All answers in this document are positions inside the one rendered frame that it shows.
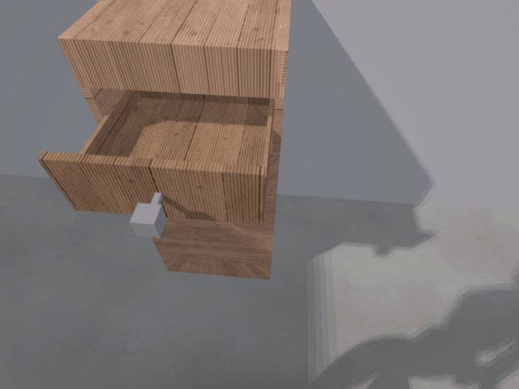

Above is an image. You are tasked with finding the handle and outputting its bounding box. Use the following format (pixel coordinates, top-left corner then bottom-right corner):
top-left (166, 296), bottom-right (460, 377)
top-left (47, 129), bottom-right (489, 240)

top-left (130, 192), bottom-right (167, 238)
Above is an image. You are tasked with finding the cabinet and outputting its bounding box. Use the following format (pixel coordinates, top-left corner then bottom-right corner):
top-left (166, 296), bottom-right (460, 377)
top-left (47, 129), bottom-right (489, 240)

top-left (57, 0), bottom-right (291, 280)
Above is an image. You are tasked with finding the drawer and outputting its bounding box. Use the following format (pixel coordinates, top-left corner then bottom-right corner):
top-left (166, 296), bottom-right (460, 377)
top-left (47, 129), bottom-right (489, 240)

top-left (38, 90), bottom-right (275, 224)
